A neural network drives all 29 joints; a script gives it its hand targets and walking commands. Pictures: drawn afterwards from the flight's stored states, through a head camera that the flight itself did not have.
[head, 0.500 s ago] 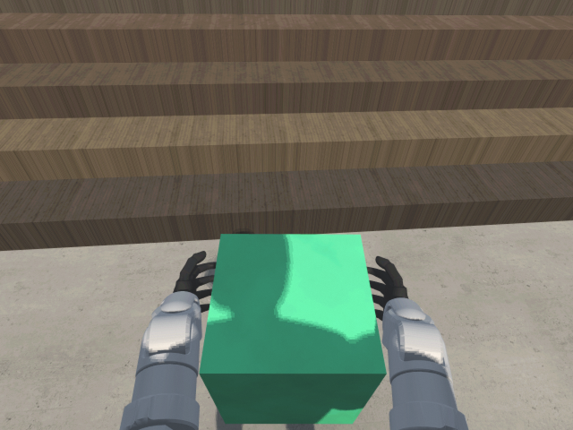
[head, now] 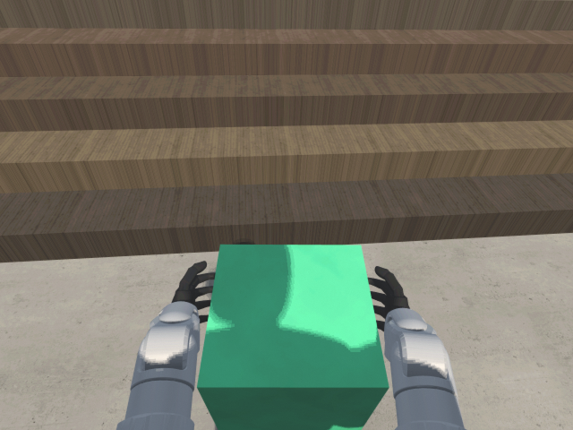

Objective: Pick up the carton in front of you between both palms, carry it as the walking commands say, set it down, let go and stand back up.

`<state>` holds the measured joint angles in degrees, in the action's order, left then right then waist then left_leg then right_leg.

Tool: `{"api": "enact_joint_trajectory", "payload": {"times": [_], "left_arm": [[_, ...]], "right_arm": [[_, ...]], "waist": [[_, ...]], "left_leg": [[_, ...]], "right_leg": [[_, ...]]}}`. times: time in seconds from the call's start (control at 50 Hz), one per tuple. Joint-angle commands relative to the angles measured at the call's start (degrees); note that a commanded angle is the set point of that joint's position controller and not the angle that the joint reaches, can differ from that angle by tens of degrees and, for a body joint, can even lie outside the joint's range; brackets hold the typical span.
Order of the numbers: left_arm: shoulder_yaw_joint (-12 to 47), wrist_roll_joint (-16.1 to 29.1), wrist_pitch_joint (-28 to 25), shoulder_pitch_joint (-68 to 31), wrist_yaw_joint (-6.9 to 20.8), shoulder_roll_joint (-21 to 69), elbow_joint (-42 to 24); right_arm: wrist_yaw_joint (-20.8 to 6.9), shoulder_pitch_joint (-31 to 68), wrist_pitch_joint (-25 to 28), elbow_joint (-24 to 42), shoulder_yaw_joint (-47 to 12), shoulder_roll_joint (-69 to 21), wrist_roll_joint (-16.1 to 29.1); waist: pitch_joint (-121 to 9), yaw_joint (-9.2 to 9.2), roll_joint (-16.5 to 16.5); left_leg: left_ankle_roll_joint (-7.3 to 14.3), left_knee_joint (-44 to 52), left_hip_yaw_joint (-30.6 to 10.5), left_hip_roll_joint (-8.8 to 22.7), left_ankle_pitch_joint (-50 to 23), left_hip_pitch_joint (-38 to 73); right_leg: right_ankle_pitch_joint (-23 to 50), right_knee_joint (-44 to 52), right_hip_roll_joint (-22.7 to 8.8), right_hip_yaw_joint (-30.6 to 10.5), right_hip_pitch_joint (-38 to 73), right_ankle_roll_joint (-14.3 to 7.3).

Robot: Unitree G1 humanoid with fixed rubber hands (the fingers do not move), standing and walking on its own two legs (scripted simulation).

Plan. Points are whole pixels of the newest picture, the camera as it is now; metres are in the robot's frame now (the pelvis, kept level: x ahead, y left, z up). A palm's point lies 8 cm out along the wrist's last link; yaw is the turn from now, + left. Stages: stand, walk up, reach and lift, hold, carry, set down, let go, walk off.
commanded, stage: reach and lift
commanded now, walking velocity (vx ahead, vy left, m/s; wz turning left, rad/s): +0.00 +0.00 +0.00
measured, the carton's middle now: (289, 346) +0.28 +0.00 -0.04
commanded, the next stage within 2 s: hold in 0.02 s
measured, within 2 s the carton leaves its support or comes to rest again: neither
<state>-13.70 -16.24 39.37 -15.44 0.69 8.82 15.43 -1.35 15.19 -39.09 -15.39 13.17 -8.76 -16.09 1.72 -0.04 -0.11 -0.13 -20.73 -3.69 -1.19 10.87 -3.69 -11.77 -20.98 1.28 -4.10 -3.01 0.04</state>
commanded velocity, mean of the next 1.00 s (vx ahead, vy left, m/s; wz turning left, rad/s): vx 0.20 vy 0.00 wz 0.00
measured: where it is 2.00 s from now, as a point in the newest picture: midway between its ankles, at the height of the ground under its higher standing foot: (293, 344)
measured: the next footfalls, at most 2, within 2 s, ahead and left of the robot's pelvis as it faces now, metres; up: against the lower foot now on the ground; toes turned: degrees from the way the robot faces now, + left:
left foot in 1.12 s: +0.23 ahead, +0.09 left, +0.00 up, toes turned +9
right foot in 1.54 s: +0.56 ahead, -0.14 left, +0.00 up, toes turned -14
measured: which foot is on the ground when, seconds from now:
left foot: down 0.00-0.88, up 0.90-1.00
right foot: down 0.00-1.00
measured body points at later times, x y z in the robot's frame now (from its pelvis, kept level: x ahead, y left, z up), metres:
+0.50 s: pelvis -0.02 +0.00 +0.00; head -0.06 +0.00 +0.45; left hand +0.29 +0.15 +0.05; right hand +0.29 -0.15 +0.05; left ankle +0.01 +0.12 -0.75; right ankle +0.00 -0.12 -0.75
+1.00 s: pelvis +0.07 -0.02 +0.00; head +0.04 -0.02 +0.45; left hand +0.37 +0.13 +0.08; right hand +0.36 -0.17 +0.08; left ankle +0.06 +0.10 -0.71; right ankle +0.00 -0.13 -0.75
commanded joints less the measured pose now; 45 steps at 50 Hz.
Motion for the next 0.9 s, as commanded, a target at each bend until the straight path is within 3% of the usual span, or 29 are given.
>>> {"api": "enact_joint_trajectory", "payload": {"times": [0.0,0.12,0.24,0.44,0.6,0.62,0.66,0.68,0.74,0.78,0.8,0.82,0.84,0.86,0.88], "left_arm": [[29.08,12.9,-0.95,-23.42,12.4,51.06,-1.83],[32.25,14.92,1.84,-21.37,11.76,49.96,-6.84],[29.16,13.2,3.19,-23.33,11.74,48.48,-4.64],[28.82,13.05,2.73,-29.01,12.28,50.13,-1.95],[28.49,12.8,2.61,-29.38,12.23,50.34,-1.31],[29.82,13.79,3.17,-31.1,12.32,50.15,-1.4],[30.88,15.05,3.41,-31.44,12.14,50.47,-3.29],[32.06,15.67,3.66,-32.41,11.9,50.94,-4.88],[35.45,17.89,5.58,-32.18,11.01,51.42,-8.22],[38.09,20.04,8.1,-32.01,10.32,51.47,-11.07],[39.04,21.09,9.54,-32.26,9.94,51.36,-12.5],[39.99,22.09,11.12,-32.22,9.36,51.13,-14.01],[40.41,22.62,12.68,-31.89,8.54,50.34,-15.21],[40.3,22.63,14.24,-29.66,7.48,48.91,-15.95],[40.11,22.82,15.75,-27.06,6.39,47.29,-17.03]], "right_arm": [[-11.5,23.48,0.82,1.87,-28.5,-51.6,12.49],[-10.77,21.08,-2.14,6.82,-31.51,-50.41,14.36],[-11.05,23.48,-3.49,4.76,-28.63,-48.65,12.91],[-11.58,29.05,-2.89,1.95,-28.03,-49.83,12.49],[-11.67,29.41,-2.71,1.37,-27.74,-49.86,12.15],[-11.61,30.94,-3.24,1.82,-28.76,-49.76,13.03],[-11.45,31.24,-3.62,3.49,-29.75,-49.96,14.17],[-11.19,31.75,-3.87,4.96,-30.9,-50.41,14.91],[-9.99,30.49,-5.78,8.31,-33.6,-50.51,16.66],[-8.72,28.78,-8.4,11.63,-35.66,-49.86,17.73],[-8.06,29.08,-9.95,13.31,-36.35,-49.48,18.31],[-7.35,29.83,-11.57,15.46,-37.41,-48.97,19.2],[-6.68,29.85,-13.2,17.0,-38.43,-48.32,20.03],[-5.97,29.54,-14.84,18.48,-39.33,-47.64,20.8],[-5.27,28.75,-16.39,20.03,-40.41,-47.17,21.82]], "waist": [[-12.78,0.03,-0.08],[-13.66,0.34,-0.1],[-7.51,0.19,0.04],[-9.0,0.33,0.06],[-9.58,0.36,0.14],[-12.0,0.12,-0.14],[-11.49,0.11,0.48],[-10.93,0.28,0.92],[-16.54,0.59,6.29],[-17.21,0.8,8.15],[-16.26,0.66,8.04],[-15.34,0.36,7.23],[-14.48,0.19,3.24],[-14.45,-0.66,-6.01],[-12.91,-1.31,-14.12]], "left_leg": [[0.08,1.75,-0.82,-4.04,-12.23,4.21],[-0.01,2.71,-1.16,-4.03,-14.6,5.86],[0.32,3.66,-0.62,-3.63,-5.0,3.16],[0.35,2.87,-0.34,-3.37,-0.63,2.62],[0.29,2.96,-0.32,-3.37,-2.04,3.25],[0.57,-0.11,-0.13,6.51,6.88,-3.68],[0.94,1.73,-2.54,5.68,27.66,-7.77],[1.3,1.73,-3.11,6.1,31.63,-8.8],[4.0,4.32,-8.23,10.19,23.24,-6.38],[6.43,6.01,-11.26,12.94,26.52,-6.78],[6.45,6.1,-10.31,12.82,28.87,-10.39],[5.57,4.16,-7.42,11.46,29.49,-14.5],[3.75,-1.05,-2.44,8.47,26.18,-18.75],[1.41,-12.71,3.97,4.8,21.21,-25.25],[-0.4,-23.32,8.77,1.59,17.08,-35.69]], "right_leg": [[12.87,2.41,3.8,-0.86,1.57,0.33],[15.7,3.3,3.7,-1.18,3.83,0.43],[6.0,4.13,3.4,-0.44,0.67,-0.05],[1.43,3.34,3.2,-0.05,-0.52,-0.22],[2.56,3.47,3.27,0.06,-0.1,-0.21],[-5.78,0.49,-6.35,-0.52,-6.72,-0.75],[-26.32,1.39,-5.11,-2.03,-12.1,-1.13],[-28.91,-0.07,-4.55,-1.55,-14.42,-1.05],[-12.07,-10.98,-1.39,5.18,-14.33,-0.16],[-12.27,-10.88,-0.61,8.08,-15.55,-0.39],[-13.33,-8.5,-0.58,8.67,-13.46,-0.55],[-14.04,-4.68,-1.05,8.17,-9.86,-0.71],[-15.74,-0.47,-4.03,3.56,-6.12,-1.35],[-21.79,5.13,-11.92,-8.37,-1.63,-4.12],[-22.57,10.42,-19.39,-21.52,4.6,-7.98]]}}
